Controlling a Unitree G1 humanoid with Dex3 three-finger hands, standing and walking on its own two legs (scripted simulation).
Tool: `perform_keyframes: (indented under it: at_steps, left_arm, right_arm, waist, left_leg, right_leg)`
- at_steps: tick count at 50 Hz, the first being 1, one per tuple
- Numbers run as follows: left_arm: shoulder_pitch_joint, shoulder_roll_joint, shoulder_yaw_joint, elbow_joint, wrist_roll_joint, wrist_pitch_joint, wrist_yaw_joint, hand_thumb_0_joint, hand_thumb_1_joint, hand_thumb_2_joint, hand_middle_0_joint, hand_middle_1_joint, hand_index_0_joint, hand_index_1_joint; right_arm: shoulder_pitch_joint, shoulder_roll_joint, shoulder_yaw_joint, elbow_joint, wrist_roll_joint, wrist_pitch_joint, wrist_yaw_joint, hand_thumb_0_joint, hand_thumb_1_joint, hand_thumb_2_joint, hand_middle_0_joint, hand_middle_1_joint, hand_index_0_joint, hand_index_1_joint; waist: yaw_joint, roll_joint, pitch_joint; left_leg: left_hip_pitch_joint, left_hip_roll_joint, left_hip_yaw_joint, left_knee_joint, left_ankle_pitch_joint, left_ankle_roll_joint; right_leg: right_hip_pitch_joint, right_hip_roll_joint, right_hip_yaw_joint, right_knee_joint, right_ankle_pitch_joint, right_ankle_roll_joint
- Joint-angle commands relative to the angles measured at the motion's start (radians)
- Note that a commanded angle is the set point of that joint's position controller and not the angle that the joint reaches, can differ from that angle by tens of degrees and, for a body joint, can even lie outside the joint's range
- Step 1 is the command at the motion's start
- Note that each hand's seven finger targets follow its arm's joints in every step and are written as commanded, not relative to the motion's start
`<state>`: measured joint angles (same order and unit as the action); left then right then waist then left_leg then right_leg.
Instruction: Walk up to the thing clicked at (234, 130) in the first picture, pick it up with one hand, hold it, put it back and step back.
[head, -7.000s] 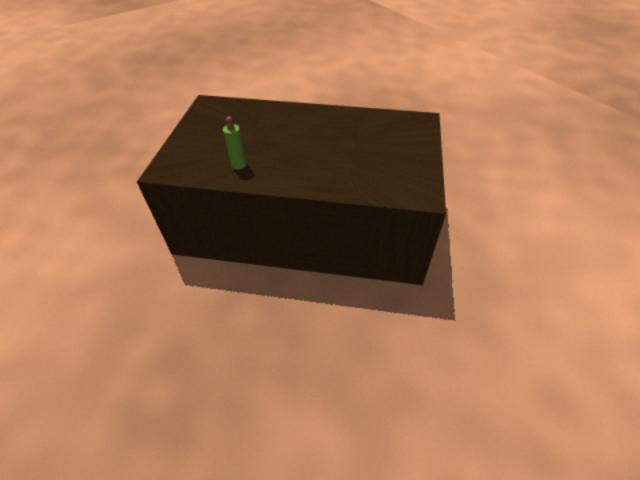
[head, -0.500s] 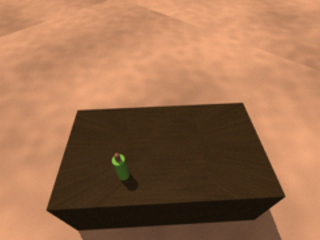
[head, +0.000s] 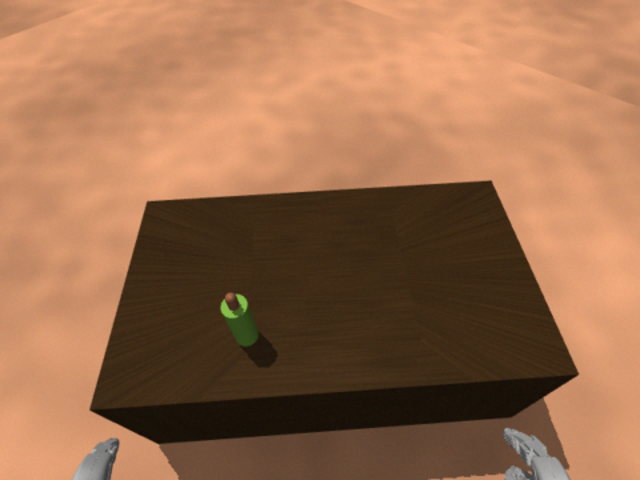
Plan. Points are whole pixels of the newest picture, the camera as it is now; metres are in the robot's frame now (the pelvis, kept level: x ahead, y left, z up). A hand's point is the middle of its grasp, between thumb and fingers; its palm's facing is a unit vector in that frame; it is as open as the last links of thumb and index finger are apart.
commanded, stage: go down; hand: left
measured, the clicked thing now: (239, 317) +0.47 +0.18 -0.28
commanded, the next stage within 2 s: none
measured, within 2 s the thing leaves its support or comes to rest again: neither
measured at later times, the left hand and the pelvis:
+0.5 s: hand out of the picture +0.15 +0.26 -0.13, palm faces +0.02 -0.94 -0.33, open 17.2 cm; pelvis +0.01 +0.00 -0.03, yaw +1 degrees
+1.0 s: hand out of the picture +0.13 +0.27 -0.12, palm faces +0.06 -0.94 -0.34, open 17.3 cm; pelvis -0.01 +0.00 -0.05, yaw +1 degrees
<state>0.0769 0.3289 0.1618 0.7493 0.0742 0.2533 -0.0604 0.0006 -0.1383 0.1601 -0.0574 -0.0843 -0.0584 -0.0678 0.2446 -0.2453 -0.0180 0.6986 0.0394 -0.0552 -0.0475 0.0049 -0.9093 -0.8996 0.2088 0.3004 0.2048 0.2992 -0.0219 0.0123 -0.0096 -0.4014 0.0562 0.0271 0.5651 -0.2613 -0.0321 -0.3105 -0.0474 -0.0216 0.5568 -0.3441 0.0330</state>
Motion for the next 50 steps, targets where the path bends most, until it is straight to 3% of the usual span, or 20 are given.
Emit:
perform_keyframes:
  at_steps: [1, 5, 6, 7, 10, 11, 13, 14, 15, 18, 19, 20, 25, 28, 30, 32, 34, 35, 37, 50]
  left_arm:
    - [-0.027, 0.224, 0.067, -0.195, 0.008, 0.015, -0.003, 0.000, -0.461, 0.091, -0.063, -0.096, -0.064, -0.092]
    - [0.028, 0.213, 0.068, -0.234, 0.018, 0.047, -0.018, 0.000, -0.486, 0.084, -0.065, -0.090, -0.064, -0.087]
    - [-0.008, 0.237, 0.075, -0.345, 0.018, 0.048, -0.019, 0.000, -0.503, 0.080, -0.068, -0.094, -0.067, -0.091]
    - [0.050, 0.217, 0.069, -0.271, 0.019, 0.063, -0.023, 0.000, -0.508, 0.073, -0.069, -0.081, -0.065, -0.081]
    - [0.043, 0.240, 0.082, -0.410, 0.015, 0.079, -0.029, 0.000, -0.483, 0.085, -0.068, -0.091, -0.063, -0.090]
    - [0.096, 0.210, 0.069, -0.341, 0.016, 0.096, -0.033, 0.000, -0.515, 0.073, -0.071, -0.088, -0.068, -0.087]
    - [0.076, 0.216, 0.068, -0.394, 0.011, 0.107, -0.036, 0.000, -0.495, 0.083, -0.066, -0.090, -0.062, -0.089]
    - [0.056, 0.240, 0.083, -0.471, 0.006, 0.109, -0.034, 0.000, -0.515, 0.080, -0.067, -0.082, -0.060, -0.084]
    - [0.106, 0.215, 0.068, -0.410, 0.007, 0.122, -0.038, 0.000, -0.530, 0.083, -0.068, -0.091, -0.062, -0.092]
    - [0.114, 0.233, 0.081, -0.510, -0.003, 0.138, -0.040, 0.000, -0.526, 0.090, -0.064, -0.099, -0.059, -0.099]
    - [0.138, 0.208, 0.074, -0.459, -0.004, 0.147, -0.042, 0.000, -0.524, 0.084, -0.065, -0.094, -0.060, -0.094]
    - [0.127, 0.237, 0.089, -0.550, -0.007, 0.147, -0.039, 0.000, -0.522, 0.096, -0.063, -0.098, -0.057, -0.099]
    - [0.179, 0.241, 0.101, -0.620, -0.019, 0.173, -0.036, 0.000, -0.503, 0.104, -0.061, -0.087, -0.051, -0.093]
    - [0.214, 0.223, 0.090, -0.621, -0.026, 0.193, -0.036, 0.000, -0.541, 0.113, -0.061, -0.100, -0.052, -0.105]
    - [0.211, 0.243, 0.108, -0.686, -0.033, 0.202, -0.032, 0.000, -0.517, 0.115, -0.059, -0.090, -0.049, -0.096]
    - [0.235, 0.234, 0.099, -0.672, -0.036, 0.216, -0.037, 0.000, -0.542, 0.108, -0.059, -0.092, -0.051, -0.097]
    - [0.230, 0.254, 0.117, -0.751, -0.042, 0.221, -0.038, 0.000, -0.539, 0.111, -0.060, -0.091, -0.051, -0.097]
    - [0.269, 0.230, 0.100, -0.723, -0.044, 0.228, -0.041, 0.000, -0.532, 0.110, -0.060, -0.092, -0.051, -0.097]
    - [0.250, 0.257, 0.122, -0.761, -0.047, 0.236, -0.037, 0.000, -0.541, 0.124, -0.059, -0.101, -0.050, -0.107]
    - [0.298, 0.257, 0.127, -0.814, -0.061, 0.272, -0.037, 0.000, -0.550, 0.116, -0.063, -0.080, -0.048, -0.091]
  right_arm:
    - [-0.019, -0.164, -0.056, -0.134, -0.006, -0.057, -0.025, 0.000, -0.848, -0.881, 0.202, 0.300, 0.201, 0.300]
    - [-0.023, -0.157, -0.053, -0.136, -0.012, -0.063, -0.039, 0.000, -0.839, -0.880, 0.202, 0.300, 0.201, 0.300]
    - [-0.031, -0.158, -0.054, -0.158, -0.013, -0.068, -0.042, 0.000, -0.840, -0.880, 0.202, 0.300, 0.201, 0.300]
    - [-0.023, -0.153, -0.051, -0.139, -0.014, -0.070, -0.045, 0.000, -0.846, -0.881, 0.201, 0.300, 0.201, 0.300]
    - [-0.039, -0.157, -0.054, -0.169, -0.015, -0.079, -0.053, 0.000, -0.838, -0.880, 0.202, 0.300, 0.201, 0.300]
    - [-0.030, -0.155, -0.053, -0.161, -0.016, -0.081, -0.056, 0.000, -0.846, -0.881, 0.202, 0.300, 0.201, 0.300]
    - [-0.037, -0.155, -0.050, -0.167, -0.020, -0.086, -0.057, 0.000, -0.837, -0.879, 0.201, 0.300, 0.201, 0.300]
    - [-0.044, -0.152, -0.051, -0.182, -0.019, -0.089, -0.060, 0.000, -0.842, -0.881, 0.201, 0.300, 0.201, 0.300]
    - [-0.038, -0.154, -0.047, -0.177, -0.019, -0.090, -0.060, 0.000, -0.846, -0.882, 0.201, 0.300, 0.201, 0.300]
    - [-0.056, -0.153, -0.049, -0.212, -0.019, -0.100, -0.067, 0.000, -0.848, -0.882, 0.201, 0.300, 0.201, 0.300]
    - [-0.037, -0.146, -0.043, -0.191, -0.023, -0.101, -0.069, 0.000, -0.845, -0.881, 0.201, 0.300, 0.200, 0.300]
    - [-0.055, -0.147, -0.047, -0.221, -0.021, -0.106, -0.073, 0.000, -0.844, -0.882, 0.201, 0.300, 0.200, 0.300]
    - [-0.047, -0.143, -0.045, -0.241, -0.020, -0.120, -0.084, 0.000, -0.851, -0.884, 0.201, 0.300, 0.200, 0.300]
    - [-0.044, -0.142, -0.042, -0.252, -0.021, -0.132, -0.092, 0.000, -0.854, -0.885, 0.201, 0.300, 0.200, 0.300]
    - [-0.048, -0.133, -0.039, -0.264, -0.019, -0.138, -0.098, 0.000, -0.852, -0.885, 0.201, 0.300, 0.200, 0.300]
    - [-0.048, -0.139, -0.037, -0.268, -0.019, -0.143, -0.105, 0.000, -0.852, -0.885, 0.201, 0.300, 0.200, 0.300]
    - [-0.044, -0.133, -0.037, -0.276, -0.019, -0.153, -0.110, 0.000, -0.853, -0.885, 0.201, 0.300, 0.200, 0.300]
    - [-0.038, -0.137, -0.038, -0.275, -0.018, -0.154, -0.113, 0.000, -0.851, -0.885, 0.201, 0.300, 0.201, 0.300]
    - [-0.043, -0.134, -0.036, -0.282, -0.018, -0.160, -0.118, 0.000, -0.849, -0.884, 0.201, 0.300, 0.201, 0.300]
    - [-0.030, -0.129, -0.028, -0.282, -0.016, -0.201, -0.147, 0.000, -0.855, -0.887, 0.201, 0.300, 0.200, 0.300]
  waist:
    - [-0.006, -0.008, -0.182]
    - [-0.003, 0.014, -0.181]
    - [0.006, 0.058, -0.221]
    - [-0.003, 0.029, -0.202]
    - [0.007, 0.065, -0.250]
    - [-0.007, 0.022, -0.236]
    - [-0.004, 0.035, -0.208]
    - [0.005, 0.057, -0.253]
    - [-0.006, 0.056, -0.211]
    - [0.001, 0.059, -0.236]
    - [-0.007, 0.049, -0.213]
    - [0.009, 0.065, -0.242]
    - [0.006, 0.069, -0.280]
    - [-0.009, 0.034, -0.251]
    - [0.011, 0.059, -0.273]
    - [-0.007, 0.040, -0.243]
    - [0.006, 0.080, -0.287]
    - [-0.004, 0.062, -0.277]
    - [0.001, 0.063, -0.270]
    - [-0.010, 0.073, -0.267]
  left_leg:
    - [0.136, -0.053, 0.017, 0.009, 0.268, 0.035]
    - [0.110, -0.053, 0.013, 0.040, 0.253, 0.034]
    - [0.127, -0.052, 0.010, 0.047, 0.264, 0.031]
    - [0.113, -0.053, 0.008, 0.060, 0.269, 0.036]
    - [0.123, -0.050, 0.001, 0.095, 0.331, 0.037]
    - [0.111, -0.048, -0.003, 0.110, 0.345, 0.042]
    - [0.073, -0.048, -0.004, 0.121, 0.300, 0.039]
    - [0.086, -0.046, -0.009, 0.125, 0.305, 0.039]
    - [0.063, -0.044, -0.011, 0.123, 0.266, 0.036]
    - [0.037, -0.042, -0.019, 0.145, 0.246, 0.036]
    - [0.017, -0.041, -0.019, 0.152, 0.217, 0.035]
    - [0.013, -0.043, -0.018, 0.165, 0.228, 0.035]
    - [-0.011, -0.039, -0.029, 0.215, 0.233, 0.038]
    - [-0.060, -0.041, -0.027, 0.241, 0.176, 0.040]
    - [-0.076, -0.044, -0.028, 0.251, 0.158, 0.038]
    - [-0.105, -0.041, -0.032, 0.253, 0.105, 0.036]
    - [-0.091, -0.040, -0.036, 0.267, 0.116, 0.036]
    - [-0.095, -0.038, -0.037, 0.271, 0.113, 0.037]
    - [-0.121, -0.038, -0.041, 0.280, 0.114, 0.036]
    - [-0.157, -0.039, -0.047, 0.311, 0.059, 0.038]
  right_leg:
    - [-0.020, 0.047, -0.029, -0.029, 0.311, -0.023]
    - [-0.046, 0.047, -0.031, -0.004, 0.285, -0.024]
    - [-0.044, 0.046, -0.030, 0.007, 0.292, -0.027]
    - [-0.058, 0.047, -0.031, 0.013, 0.296, -0.021]
    - [-0.064, 0.048, -0.031, 0.046, 0.344, -0.018]
    - [-0.075, 0.050, -0.032, 0.054, 0.357, -0.013]
    - [-0.097, 0.050, -0.033, 0.064, 0.316, -0.017]
    - [-0.098, 0.052, -0.035, 0.072, 0.311, -0.019]
    - [-0.119, 0.054, -0.039, 0.075, 0.265, -0.023]
    - [-0.141, 0.055, -0.042, 0.101, 0.247, -0.023]
    - [-0.153, 0.055, -0.042, 0.108, 0.222, -0.024]
    - [-0.151, 0.053, -0.043, 0.118, 0.233, -0.023]
    - [-0.194, 0.055, -0.044, 0.166, 0.227, -0.021]
    - [-0.235, 0.054, -0.045, 0.178, 0.190, -0.016]
    - [-0.239, 0.052, -0.044, 0.189, 0.174, -0.020]
    - [-0.269, 0.057, -0.048, 0.197, 0.123, -0.022]
    - [-0.268, 0.054, -0.046, 0.213, 0.127, -0.023]
    - [-0.281, 0.057, -0.047, 0.217, 0.122, -0.021]
    - [-0.290, 0.056, -0.049, 0.226, 0.125, -0.022]
    - [-0.334, 0.057, -0.048, 0.243, 0.073, -0.021]
